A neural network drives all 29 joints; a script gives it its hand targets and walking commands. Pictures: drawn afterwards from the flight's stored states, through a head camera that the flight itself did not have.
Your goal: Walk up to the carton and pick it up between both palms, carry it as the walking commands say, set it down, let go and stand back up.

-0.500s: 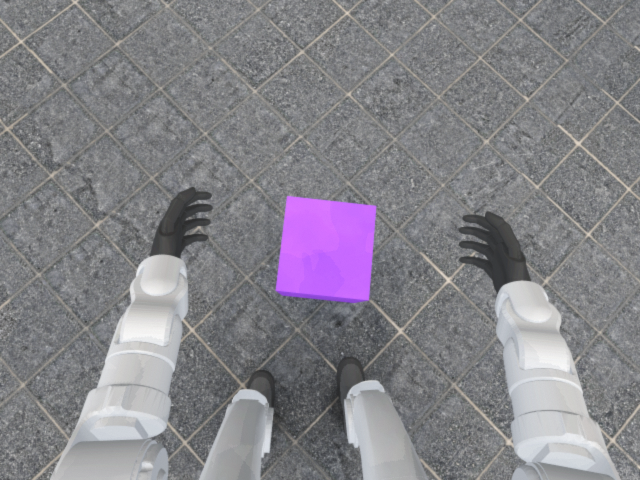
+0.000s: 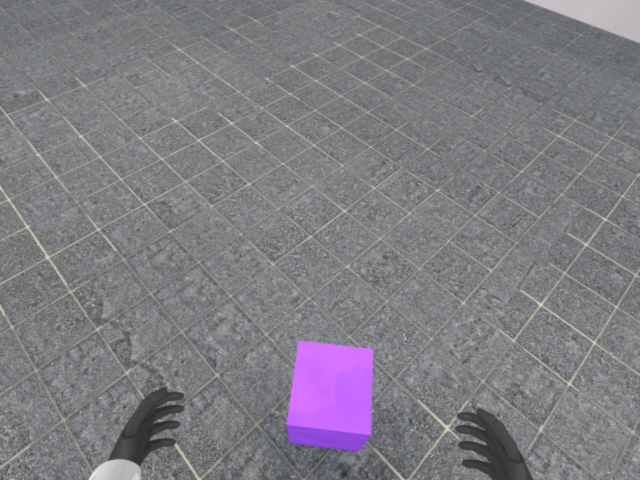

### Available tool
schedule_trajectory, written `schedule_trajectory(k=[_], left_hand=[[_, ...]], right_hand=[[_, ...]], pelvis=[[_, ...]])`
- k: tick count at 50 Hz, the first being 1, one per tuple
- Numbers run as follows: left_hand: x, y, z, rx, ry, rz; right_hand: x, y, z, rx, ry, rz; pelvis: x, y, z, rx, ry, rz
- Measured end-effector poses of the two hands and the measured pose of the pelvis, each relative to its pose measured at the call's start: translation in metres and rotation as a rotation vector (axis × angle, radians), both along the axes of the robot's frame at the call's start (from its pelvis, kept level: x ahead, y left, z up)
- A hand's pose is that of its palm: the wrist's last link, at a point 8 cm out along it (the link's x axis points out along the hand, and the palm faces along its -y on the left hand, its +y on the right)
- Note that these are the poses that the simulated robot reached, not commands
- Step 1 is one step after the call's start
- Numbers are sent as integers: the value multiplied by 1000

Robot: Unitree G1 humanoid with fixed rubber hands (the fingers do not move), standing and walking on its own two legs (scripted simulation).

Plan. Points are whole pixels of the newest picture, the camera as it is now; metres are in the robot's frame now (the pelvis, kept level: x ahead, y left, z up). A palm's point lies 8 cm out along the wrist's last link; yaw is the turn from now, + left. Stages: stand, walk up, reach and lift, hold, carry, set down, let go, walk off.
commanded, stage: let go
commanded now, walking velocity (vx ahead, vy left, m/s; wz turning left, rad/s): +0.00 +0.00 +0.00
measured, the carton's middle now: (329, 397) +0.40 -0.05 -0.65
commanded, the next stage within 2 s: stand in 0.48 s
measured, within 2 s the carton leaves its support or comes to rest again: neither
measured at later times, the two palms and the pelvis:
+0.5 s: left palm (122, 477) +0.16 +0.23 -0.07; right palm out of the picture +0.16 -0.24 -0.07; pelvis +0.00 -0.01 +0.00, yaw +0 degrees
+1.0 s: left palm out of the picture +0.13 +0.28 -0.09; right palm out of the picture +0.15 -0.30 -0.09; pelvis +0.01 -0.01 +0.00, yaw +1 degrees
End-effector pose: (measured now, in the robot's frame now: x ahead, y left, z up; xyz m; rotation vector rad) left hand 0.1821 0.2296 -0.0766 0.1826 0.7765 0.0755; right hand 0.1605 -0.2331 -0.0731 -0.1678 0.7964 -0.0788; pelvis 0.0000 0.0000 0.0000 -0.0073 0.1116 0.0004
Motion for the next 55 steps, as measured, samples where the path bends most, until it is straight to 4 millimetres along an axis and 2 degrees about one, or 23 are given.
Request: schedule_trajectory(k=[8, 17, 25, 32, 37, 55], left_hand=[[-25, 7, 10, -5, 10, 4], [-27, 4, 13, 0, 19, -1], [-24, 0, 9, 13, 4, 12], [-45, 34, -4, 157, 106, 44], [-53, 51, -4, 199, 151, 69], [-60, 53, -12, 196, 215, 102]], right_hand=[[-2, 5, 8, 0, -3, 31], [6, 4, 10, -2, -9, 34], [-3, -11, 5, -55, 40, 3], [-14, -46, -9, -150, 66, -22], [-18, -60, -15, -181, 109, -20], [-18, -67, -22, -201, 172, -9]], pelvis=[[0, 4, 2, -2, -116, 9], [-2, 1, 1, 1, -187, 13], [-2, -6, -2, 0, -187, 1], [2, -9, -4, 1, -132, 10], [7, -10, -4, 2, -122, 13], [14, -13, 0, 6, -133, 24]])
